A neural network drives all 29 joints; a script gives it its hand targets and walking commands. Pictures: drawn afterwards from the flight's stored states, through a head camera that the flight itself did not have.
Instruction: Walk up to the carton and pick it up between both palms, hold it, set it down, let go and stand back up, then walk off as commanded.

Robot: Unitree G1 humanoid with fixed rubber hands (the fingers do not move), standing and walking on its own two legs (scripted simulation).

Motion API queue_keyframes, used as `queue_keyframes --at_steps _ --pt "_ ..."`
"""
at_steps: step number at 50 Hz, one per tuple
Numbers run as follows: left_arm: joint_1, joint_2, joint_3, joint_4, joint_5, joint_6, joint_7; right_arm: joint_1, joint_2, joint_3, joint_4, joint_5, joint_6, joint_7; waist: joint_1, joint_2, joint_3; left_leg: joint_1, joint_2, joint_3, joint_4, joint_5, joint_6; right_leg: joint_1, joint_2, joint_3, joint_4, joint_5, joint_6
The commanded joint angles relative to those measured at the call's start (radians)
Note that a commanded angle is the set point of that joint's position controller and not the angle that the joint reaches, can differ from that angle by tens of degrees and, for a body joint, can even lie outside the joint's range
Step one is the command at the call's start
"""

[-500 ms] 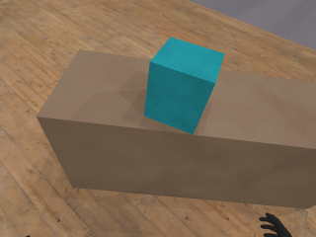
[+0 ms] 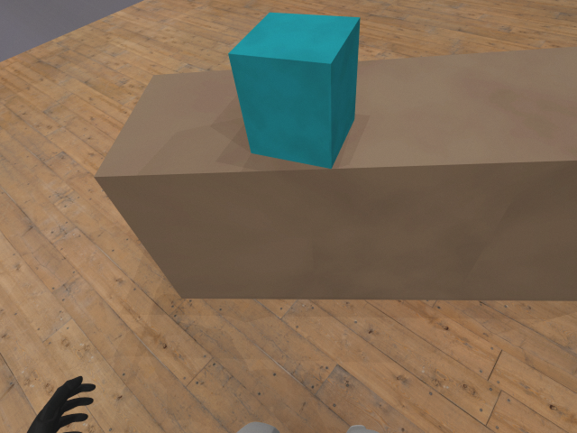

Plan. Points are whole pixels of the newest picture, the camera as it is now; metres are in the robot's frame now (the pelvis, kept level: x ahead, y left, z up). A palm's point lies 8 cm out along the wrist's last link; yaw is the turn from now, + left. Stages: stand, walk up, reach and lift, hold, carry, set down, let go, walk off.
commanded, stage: walk off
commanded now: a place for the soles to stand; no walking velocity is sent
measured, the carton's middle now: (300, 91) +0.83 +0.00 +0.03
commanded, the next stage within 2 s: stand in 1.50 s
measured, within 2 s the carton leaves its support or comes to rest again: neither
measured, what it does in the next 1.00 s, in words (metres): walks backwards: left foot, then right foot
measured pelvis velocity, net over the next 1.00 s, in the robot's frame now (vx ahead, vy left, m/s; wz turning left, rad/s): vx -0.23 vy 0.04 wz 0.01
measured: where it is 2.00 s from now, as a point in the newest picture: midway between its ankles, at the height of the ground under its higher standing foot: outside the picture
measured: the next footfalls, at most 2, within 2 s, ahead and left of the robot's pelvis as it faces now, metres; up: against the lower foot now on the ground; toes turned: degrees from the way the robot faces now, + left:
left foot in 0.22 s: -0.04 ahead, +0.14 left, +0.00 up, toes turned -7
right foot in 0.64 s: -0.18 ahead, -0.08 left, +0.00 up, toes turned +4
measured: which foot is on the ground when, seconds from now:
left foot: up 0.00-0.20, down 0.22-0.66, up 0.68-0.92, down 0.94-1.00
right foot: down 0.00-0.26, up 0.28-0.62, down 0.64-1.00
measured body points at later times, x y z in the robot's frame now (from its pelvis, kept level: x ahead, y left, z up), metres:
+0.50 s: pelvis -0.14 +0.04 +0.01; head -0.10 +0.07 +0.46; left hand -0.03 +0.38 -0.09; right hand +0.00 -0.29 -0.05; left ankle -0.08 +0.14 -0.72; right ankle -0.21 -0.09 -0.64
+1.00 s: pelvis -0.23 +0.04 +0.01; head -0.20 +0.04 +0.46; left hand -0.11 +0.37 -0.07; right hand -0.12 -0.28 -0.08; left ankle -0.22 +0.17 -0.72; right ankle -0.22 -0.08 -0.72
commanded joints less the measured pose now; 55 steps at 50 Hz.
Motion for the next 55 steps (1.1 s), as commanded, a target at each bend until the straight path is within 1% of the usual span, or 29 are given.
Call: queue_keyframes --at_steps 1,4,6,9,10,11,12,13,14,15,17,20,24,27,29,31,32,33,34,37,42,44,45,47,48,49,50,52,55 --pt "0.05 0.196 0.07 -0.068 0.089 -0.01 0.017 0.057 -0.208 -0.075 -0.048 0.005 -0.004 0.005 0.041 -0.243 -0.184 -0.049 0.002 0.027 -0.216 -0.127 -0.027 0.282 -0.232 0.335 -0.341 -0.439 -0.052" --pt "-0.006 0.207 0.064 -0.079 0.089 0.002 0.018 0.112 -0.208 -0.066 -0.031 0.014 -0.005 0.007 0.02 -0.288 -0.173 0.053 0.045 0.069 -0.36 -0.191 0.0 0.191 -0.254 0.305 -0.343 -0.434 -0.096" --pt "-0.038 0.217 0.064 -0.074 0.094 0.007 0.016 0.147 -0.215 -0.068 -0.007 0.017 -0.008 0.012 -0.001 -0.325 -0.172 0.133 0.068 0.112 -0.452 -0.193 0.016 0.123 -0.244 0.26 -0.343 -0.436 -0.082" --pt "-0.058 0.219 0.072 -0.081 0.093 0.014 0.017 0.195 -0.196 -0.072 0.002 0.023 -0.014 0.026 -0.037 -0.289 -0.169 0.287 0.1 0.164 -0.689 -0.061 0.073 0.005 -0.21 0.207 -0.277 -0.464 -0.025" --pt "-0.054 0.204 0.064 -0.064 0.09 0.016 0.016 0.183 -0.189 -0.065 0.007 0.022 -0.019 0.028 -0.053 -0.21 -0.16 0.289 0.108 0.117 -0.758 -0.054 0.095 -0.03 -0.156 0.171 -0.151 -0.492 -0.001" --pt "-0.038 0.175 0.063 -0.062 0.083 0.016 0.016 0.134 -0.214 -0.067 -0.019 0.011 -0.021 0.03 -0.053 -0.009 -0.11 0.183 0.197 -0.088 -0.904 -0.254 0.15 -0.094 -0.06 0.117 0.042 -0.544 0.033" --pt "-0.034 0.154 0.08 -0.07 0.077 0.015 0.012 0.024 -0.272 -0.08 -0.069 -0.015 -0.032 0.027 -0.06 0.24 -0.03 -0.028 0.419 -0.486 -1.108 -0.428 0.236 -0.111 0.142 0.019 0.451 -0.396 0.09" --pt "-0.003 0.214 0.108 -0.092 0.09 0.021 0.024 -0.071 -0.3 -0.095 -0.115 -0.026 -0.039 0.017 -0.033 0.174 0.075 -0.238 0.44 -0.565 -1.14 -0.506 0.287 -0.071 0.14 0.193 0.644 -0.424 0.076" --pt "0.026 0.199 0.098 -0.089 0.082 0.019 0.017 -0.145 -0.263 -0.096 -0.132 -0.02 -0.054 0.009 0.01 0.091 0.122 -0.295 0.4 -0.506 -1.113 -0.432 0.264 -0.025 0.111 0.244 0.717 -0.347 0.068" --pt "0.035 0.195 0.095 -0.05 0.085 0.017 0.003 -0.174 -0.22 -0.085 -0.127 -0.017 -0.052 0.005 0.027 0.019 0.114 -0.245 0.308 -0.354 -1.064 -0.308 0.222 -0.047 0.109 0.194 0.739 -0.298 0.056" --pt "0.128 0.184 0.09 0.012 0.081 0.012 -0.008 -0.234 -0.168 -0.075 -0.138 -0.024 -0.06 -0.001 0.042 0.033 -0.01 -0.047 0.251 -0.143 -0.965 -0.088 0.178 -0.073 0.102 0.123 0.731 -0.239 0.066" --pt "0.106 0.188 0.089 0.012 0.079 0.018 -0.007 -0.159 -0.156 -0.062 -0.129 -0.032 -0.051 -0.014 -0.022 0.145 -0.06 0.188 0.281 -0.216 -0.911 0.046 0.186 -0.145 0.068 0.115 0.57 -0.295 0.095" --pt "0.079 0.152 0.077 0.035 0.07 -0.003 -0.009 -0.065 -0.19 -0.072 -0.084 -0.028 -0.041 -0.023 -0.063 0.148 -0.144 0.49 0.331 -0.245 -0.815 0.428 0.204 -0.151 0.037 0.091 0.226 -0.38 0.072" --pt "0.124 0.125 0.066 0.062 0.059 -0.018 -0.009 -0.076 -0.2 -0.08 -0.063 -0.023 -0.03 -0.018 -0.056 0.198 -0.209 0.51 0.331 -0.22 -0.822 0.409 0.192 0.012 0.016 0.043 -0.072 -0.395 0.045" --pt "0.165 0.131 0.053 0.091 0.051 -0.031 -0.007 -0.136 -0.202 -0.074 -0.06 -0.009 -0.024 -0.01 -0.016 0.21 -0.184 0.376 0.294 -0.149 -0.781 0.35 0.138 0.173 0.009 0.026 -0.304 -0.234 0.04" --pt "0.134 0.182 0.058 0.086 0.055 -0.039 -0.003 -0.156 -0.174 -0.055 -0.051 0.015 -0.031 -0.006 -0.001 0.073 -0.145 0.171 0.219 -0.115 -0.711 0.178 0.068 0.291 -0.085 0.192 -0.346 -0.16 0.014" --pt "0.105 0.25 0.067 0.084 0.061 -0.041 0.001 -0.156 -0.162 -0.052 -0.046 0.03 -0.04 -0.005 -0.004 -0.085 -0.117 0.031 0.103 -0.053 -0.583 0.02 0.017 0.294 -0.22 0.363 -0.326 -0.111 -0.041" --pt "0.011 0.274 0.066 0.051 0.069 -0.045 0.001 -0.166 -0.169 -0.067 -0.033 0.025 -0.042 -0.012 0.0 -0.19 -0.059 0.029 0.042 0.04 -0.385 -0.093 -0.008 0.147 -0.352 0.445 -0.33 -0.097 -0.136" --pt "-0.025 0.265 0.057 0.04 0.081 -0.051 -0.003 -0.162 -0.182 -0.077 -0.042 0.016 -0.035 -0.018 -0.011 -0.204 -0.011 0.073 0.068 -0.009 -0.277 -0.157 0.006 0.03 -0.392 0.439 -0.295 0.043 -0.188" --pt "-0.101 0.174 0.03 -0.014 0.081 -0.047 -0.004 -0.115 -0.194 -0.065 -0.027 0.014 -0.041 -0.005 -0.012 -0.171 0.063 0.102 0.059 -0.008 -0.178 -0.083 0.001 0.021 -0.246 0.219 -0.275 0.131 -0.13" --pt "-0.001 0.153 0.022 -0.013 0.088 -0.032 -0.016 -0.093 -0.16 -0.049 -0.033 0.011 -0.073 0.005 0.047 -0.266 -0.123 0.136 0.128 0.116 -0.652 -0.124 -0.015 0.303 -0.177 0.173 -0.212 0.004 -0.096" --pt "0.002 0.159 0.027 -0.018 0.089 -0.027 -0.019 -0.057 -0.138 -0.053 -0.018 0.013 -0.097 0.003 0.034 -0.261 -0.195 0.272 0.134 0.151 -0.934 0.105 0.002 0.337 -0.166 0.132 -0.111 0.091 -0.06" --pt "0.011 0.154 0.027 -0.01 0.084 -0.026 -0.022 -0.06 -0.147 -0.056 -0.014 0.013 -0.104 -0.002 0.029 -0.242 -0.217 0.331 0.152 0.118 -0.999 0.207 0.015 0.312 -0.16 0.129 -0.073 0.114 -0.029" --pt "0.029 0.116 0.016 0.009 0.059 -0.043 -0.025 -0.073 -0.183 -0.055 0.001 0.008 -0.12 -0.017 0.03 -0.082 -0.257 0.454 0.316 -0.124 -0.925 0.319 0.082 0.165 -0.097 0.125 -0.015 0.128 0.022" --pt "0.069 0.115 0.021 0.003 0.061 -0.047 -0.034 -0.094 -0.207 -0.06 -0.023 0.006 -0.118 -0.019 0.035 -0.001 -0.243 0.416 0.383 -0.237 -0.878 0.262 0.137 0.125 -0.044 0.101 -0.047 -0.002 0.048" --pt "0.065 0.142 0.044 0.009 0.066 -0.043 -0.028 -0.096 -0.203 -0.066 -0.022 0.007 -0.115 -0.012 0.021 0.043 -0.197 0.319 0.392 -0.241 -0.846 0.194 0.194 0.186 -0.045 0.106 -0.042 -0.121 0.047" --pt "0.034 0.151 0.038 0.018 0.069 -0.048 -0.031 -0.112 -0.191 -0.067 -0.023 0.007 -0.114 -0.004 0.016 0.074 -0.158 0.23 0.36 -0.21 -0.872 0.122 0.172 0.217 -0.053 0.11 -0.086 -0.153 0.042" --pt "0.038 0.173 0.036 0.033 0.067 -0.059 -0.041 -0.159 -0.184 -0.07 -0.03 0.0 -0.111 0.002 0.027 0.023 -0.121 0.145 0.28 -0.124 -0.862 0.058 0.107 0.282 -0.098 0.163 -0.148 -0.057 0.026" --pt "0.0 0.203 0.023 0.06 0.065 -0.062 -0.042 -0.182 -0.152 -0.05 -0.016 0.011 -0.11 0.012 0.016 -0.003 -0.102 0.144 0.197 -0.056 -0.847 -0.043 0.047 0.225 -0.167 0.242 -0.269 -0.194 -0.012"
